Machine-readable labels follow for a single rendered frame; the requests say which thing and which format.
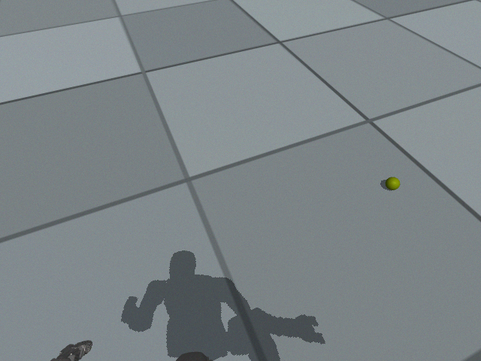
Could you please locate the ball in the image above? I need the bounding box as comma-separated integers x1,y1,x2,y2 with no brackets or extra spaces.
386,177,400,190

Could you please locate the left robot hand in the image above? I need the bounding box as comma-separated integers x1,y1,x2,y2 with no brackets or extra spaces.
51,340,92,361

